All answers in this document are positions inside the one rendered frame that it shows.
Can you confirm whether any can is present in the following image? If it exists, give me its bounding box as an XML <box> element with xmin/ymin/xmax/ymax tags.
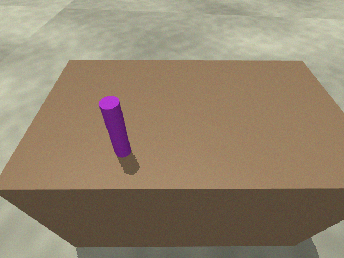
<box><xmin>99</xmin><ymin>96</ymin><xmax>131</xmax><ymax>158</ymax></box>

